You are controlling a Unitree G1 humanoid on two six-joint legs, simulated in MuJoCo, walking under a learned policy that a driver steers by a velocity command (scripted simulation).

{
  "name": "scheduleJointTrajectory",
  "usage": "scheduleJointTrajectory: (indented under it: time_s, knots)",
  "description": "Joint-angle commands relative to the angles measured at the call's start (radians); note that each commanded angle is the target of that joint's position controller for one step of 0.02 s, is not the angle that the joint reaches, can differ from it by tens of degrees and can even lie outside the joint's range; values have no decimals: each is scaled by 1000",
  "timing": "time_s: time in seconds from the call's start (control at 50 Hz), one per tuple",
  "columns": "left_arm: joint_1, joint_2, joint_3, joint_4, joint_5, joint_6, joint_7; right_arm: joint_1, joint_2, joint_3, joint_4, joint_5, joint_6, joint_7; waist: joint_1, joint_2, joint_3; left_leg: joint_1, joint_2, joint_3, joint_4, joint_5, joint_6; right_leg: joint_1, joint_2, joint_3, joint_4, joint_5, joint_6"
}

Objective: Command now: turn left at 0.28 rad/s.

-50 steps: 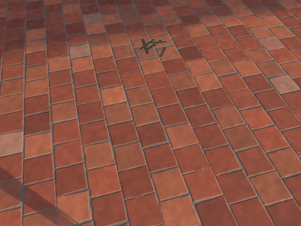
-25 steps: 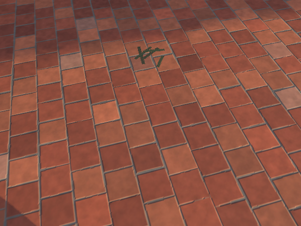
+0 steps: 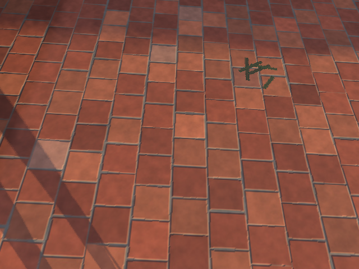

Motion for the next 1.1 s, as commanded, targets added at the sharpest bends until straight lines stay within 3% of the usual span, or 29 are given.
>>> scheduleJointTrajectory:
  time_s: [0.02, 0.06, 0.12, 0.18, 0.2, 0.22, 0.24, 0.26, 0.28, 0.32, 0.36, 0.44, 0.54, 0.58, 0.6, 0.62, 0.64, 0.66, 0.68, 0.7, 0.72, 0.74, 0.78, 0.84, 0.9, 0.96, 1.04, 1.06, 1.1]
  knots:
    - [-11, 51, 3, -46, -2, -8, -4, -8, -160, -31, -49, -9, -6, -6, -12, 165, -154, 151, 241, -175, -69, 468, 172, 39, -17, 5, -110, 38, 9]
    - [-9, 62, 4, -41, -4, -9, -8, -24, -159, -25, -47, -14, -3, -1, -16, 172, -135, 105, 240, -183, -73, 415, 172, 104, -17, -2, -172, 33, 5]
    - [-13, 62, 0, -38, -12, -24, -27, 7, -147, -16, -23, -3, -3, 7, -39, 184, -97, 59, 224, -239, -133, -88, 162, 166, -4, -38, -290, 23, -23]
    - [46, 53, -2, -7, -17, -60, -46, 4, -144, -6, -12, 3, -8, 9, 4, 167, -38, -13, 197, -283, -115, -338, 134, 304, 29, -84, -503, 73, -81]
    - [98, 63, 0, 13, -13, -74, -47, 2, -115, 4, -15, -1, -16, 9, 25, 143, -54, -54, 169, -279, -65, -330, 108, 393, -5, -34, -533, 83, -106]
    - [197, 102, 7, 38, -3, -85, -44, -30, -61, 20, -32, -8, -29, 11, 56, 45, -84, -148, 106, -195, 114, -289, 62, 509, -131, 111, -576, 91, -154]
    - [271, 207, 31, 72, 0, -89, -46, -39, -31, 23, -72, 1, -47, 14, 33, -189, -81, -347, -44, 23, 339, -325, -1, 592, -277, 391, -676, -48, -278]
    - [313, 191, 32, 77, 8, -100, -52, -126, -113, 3, -100, 17, -65, 13, 96, -220, -13, -509, -18, 7, 511, -448, -21, 592, -396, 607, -769, -135, -389]
    - [281, 140, 17, 65, 8, -111, -47, -121, -146, -12, -96, 36, -76, 18, 76, -140, 29, -571, 40, -46, 610, -379, -16, 590, -382, 565, -765, -185, -377]
    - [235, 105, 6, 51, -10, -116, -42, -96, -120, -13, -74, 26, -81, 29, 54, -119, 37, -609, 93, -19, 620, -218, -15, 599, -302, 426, -792, -186, -307]
    - [246, 76, -6, 55, -8, -115, -39, -127, -88, -10, -80, 16, -87, 37, 58, -99, 33, -562, 120, 7, 552, -86, -32, 573, -256, 302, -821, 0, -274]
    - [267, 98, -2, 60, -9, -105, -34, -179, -14, 14, -93, 11, -90, 51, 75, -92, 13, -379, 94, 84, 305, 72, -68, 479, -181, 108, -831, 227, -250]
    - [334, 128, 6, 84, -25, -97, -40, -229, -45, 13, -119, 25, -88, 64, 87, -102, 49, -254, 74, 92, 137, 119, -46, 461, -232, 104, -817, 254, -247]
    - [314, 143, 10, 86, -29, -90, -40, -163, -81, -2, -110, 26, -94, 65, 26, -104, 35, -154, 57, 88, 92, 101, -20, 468, -251, 116, -757, 363, -230]
    - [295, 146, 9, 81, -30, -88, -38, -68, -109, -19, -84, 22, -96, 59, -32, -97, -14, -17, 35, 100, 69, 98, -2, 445, -227, 90, -658, 504, -209]
    - [289, 122, 0, 76, -23, -88, -38, 91, -157, -45, -38, 22, -96, 49, -105, -68, -111, 202, 42, 87, 69, 98, 25, 377, -172, 45, -468, 588, -177]
    - [287, 53, -26, 44, 5, -89, -39, 279, -235, -67, -11, 5, -93, 34, -172, 73, -279, 489, 253, -140, 77, 25, 87, 183, -99, -7, -128, 345, -131]
    - [390, -52, -51, 25, -21, -106, -36, 312, -283, -68, 5, -13, -88, 41, -106, 364, -404, 655, 468, -614, -119, -271, 214, -94, 48, 12, 181, -210, -93]
    - [338, 71, -20, 34, -50, -115, -36, 265, -186, -42, -2, -8, -95, 44, -119, 259, -300, 550, 444, -631, -184, -387, 190, -179, -4, 108, 315, -196, -101]
    - [273, 107, -8, 11, -57, -117, -38, 188, -136, -25, -11, 0, -100, 43, -99, 219, -172, 433, 421, -470, -188, -341, 151, -228, -49, 90, 336, -106, -121]
    - [248, 92, -8, 12, -47, -113, -33, 122, -104, -15, -16, -2, -105, 45, -67, 151, -115, 317, 379, -351, -208, -221, 126, -188, -91, 75, 308, -19, -126]
    - [243, 77, -3, 14, -33, -106, -31, 76, -78, -9, -15, -8, -111, 48, -41, 142, -73, 230, 341, -250, -233, -123, 111, -152, -116, 79, 260, 42, -126]
    - [266, 37, -3, 18, -35, -80, -35, 39, -53, -6, -3, -18, -122, 47, -1, 149, -51, 145, 304, -116, -279, -6, 99, -80, -141, 82, 219, 101, -124]
    - [221, 11, -6, -13, -30, -56, -38, 50, -75, -16, 19, -20, -131, 37, 12, 97, -12, 123, 306, -3, -314, 119, 116, -141, -144, 87, 163, 175, -105]
    - [156, 9, -10, -47, -21, -56, -49, 67, -96, -22, 32, -23, -128, 25, 5, 74, 13, 144, 299, 91, -331, 182, 119, -189, -134, 86, 13, 312, -86]
    - [50, -4, -24, -87, -16, -63, -71, 91, -120, -28, 37, -15, -120, 15, -31, 54, 41, 160, 288, 185, -341, 221, 105, -162, -121, 9, -155, 416, -88]
    - [-72, -13, -37, -155, -18, -65, -98, 172, -146, -38, 61, 2, -94, 10, -75, 43, 72, 305, 321, 244, -289, 309, 94, -199, -100, -54, -286, 379, -119]
    - [-85, -7, -36, -170, -19, -65, -104, 179, -154, -40, 63, 7, -86, 10, -72, 51, 69, 341, 329, 256, -259, 373, 87, -194, -88, -72, -306, 342, -131]
    - [-61, 24, -22, -190, -22, -62, -112, 168, -183, -47, 55, 14, -70, 7, -36, 89, 19, 386, 334, 284, -146, 700, 66, -97, -27, -129, -320, 246, -167]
